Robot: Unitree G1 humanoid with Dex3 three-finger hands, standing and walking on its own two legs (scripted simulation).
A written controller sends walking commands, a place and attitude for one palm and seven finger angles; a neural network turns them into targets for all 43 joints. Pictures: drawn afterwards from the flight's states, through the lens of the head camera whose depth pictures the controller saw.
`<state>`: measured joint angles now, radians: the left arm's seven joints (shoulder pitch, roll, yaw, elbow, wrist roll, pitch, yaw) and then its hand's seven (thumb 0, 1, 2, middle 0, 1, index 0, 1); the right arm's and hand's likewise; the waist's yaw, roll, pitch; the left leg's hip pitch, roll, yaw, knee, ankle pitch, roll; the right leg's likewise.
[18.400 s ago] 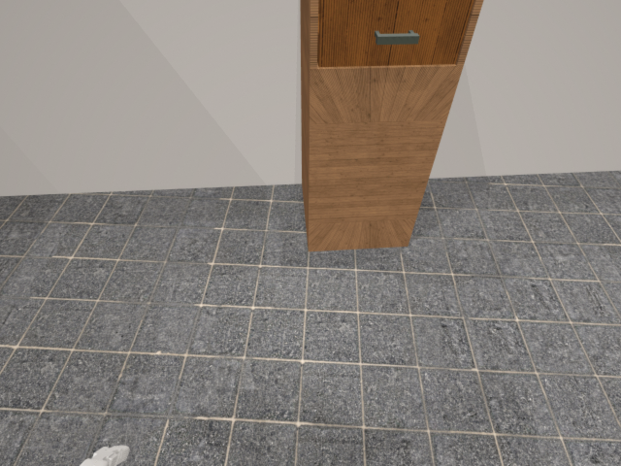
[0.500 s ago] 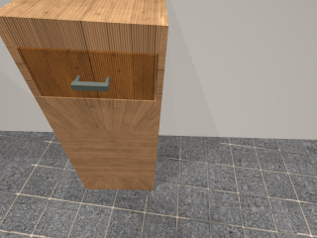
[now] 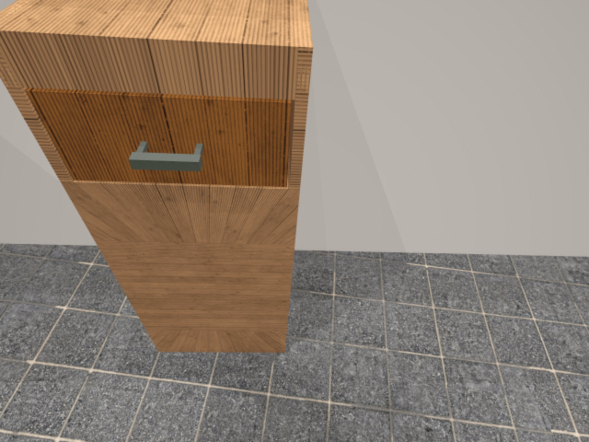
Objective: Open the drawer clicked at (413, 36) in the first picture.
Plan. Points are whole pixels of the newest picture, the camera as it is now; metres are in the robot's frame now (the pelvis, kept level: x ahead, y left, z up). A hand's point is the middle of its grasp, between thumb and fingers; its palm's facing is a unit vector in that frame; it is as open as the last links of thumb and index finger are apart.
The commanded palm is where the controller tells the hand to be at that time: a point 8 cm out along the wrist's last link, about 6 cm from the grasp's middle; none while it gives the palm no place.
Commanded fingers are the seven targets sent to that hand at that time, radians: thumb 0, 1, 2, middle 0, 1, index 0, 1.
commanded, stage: look again from close up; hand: left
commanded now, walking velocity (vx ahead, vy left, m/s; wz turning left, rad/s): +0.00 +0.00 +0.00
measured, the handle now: (169, 154) +0.51 +0.24 +0.11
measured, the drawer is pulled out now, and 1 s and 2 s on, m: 0.00 0.00 0.00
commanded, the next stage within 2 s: raise the hand with hooked fingers in 0.04 s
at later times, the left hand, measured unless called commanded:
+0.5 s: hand (201, 362) +0.22 +0.14 -0.01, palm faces +0.04 -0.37 -0.93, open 8.2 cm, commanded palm +0.15 +0.19 +0.01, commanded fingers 0.00 0.46 0.71 -0.23 -0.58 -0.23 -0.58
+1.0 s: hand (180, 304) +0.27 +0.17 +0.06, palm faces +0.02 -0.08 -1.00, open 11.2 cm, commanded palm +0.23 +0.18 +0.13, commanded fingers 0.00 -0.13 0.46 -0.27 -0.96 -0.27 -0.96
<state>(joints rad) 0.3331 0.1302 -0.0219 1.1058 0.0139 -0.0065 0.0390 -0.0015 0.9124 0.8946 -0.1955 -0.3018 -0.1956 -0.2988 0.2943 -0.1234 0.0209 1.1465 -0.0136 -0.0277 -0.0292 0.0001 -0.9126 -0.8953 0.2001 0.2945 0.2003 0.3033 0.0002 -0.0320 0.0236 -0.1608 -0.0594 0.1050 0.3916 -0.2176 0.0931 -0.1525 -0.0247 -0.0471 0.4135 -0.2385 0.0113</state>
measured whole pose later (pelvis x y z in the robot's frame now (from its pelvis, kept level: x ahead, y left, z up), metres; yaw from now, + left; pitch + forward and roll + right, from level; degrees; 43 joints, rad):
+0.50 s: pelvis -0.01 -0.02 -0.02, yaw -2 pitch +3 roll +3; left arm 0.32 0.23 -0.15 0.02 0.86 0.02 0.35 0.01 0.70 0.80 -0.21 -0.45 -0.21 -0.44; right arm 0.13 -0.26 -0.01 0.61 -0.02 -0.04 0.02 0.01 -0.92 -0.90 0.20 0.29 0.20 0.30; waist 0.00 0.05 -0.11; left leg -0.37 -0.05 0.15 0.63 -0.31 0.07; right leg -0.44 0.04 0.04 0.73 -0.34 -0.05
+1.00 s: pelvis +0.03 -0.07 -0.01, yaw -3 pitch +3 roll +2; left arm 0.28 0.47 -0.02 -0.15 0.92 0.02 0.17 0.00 0.09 0.55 -0.27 -0.82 -0.27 -0.82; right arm 0.04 -0.22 0.06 0.59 -0.03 0.13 0.01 0.01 -0.91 -0.90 0.20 0.30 0.20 0.30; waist 0.10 0.05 -0.04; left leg -0.25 -0.04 -0.03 0.52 -0.30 0.01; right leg -0.29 0.11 0.04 0.55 -0.31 -0.11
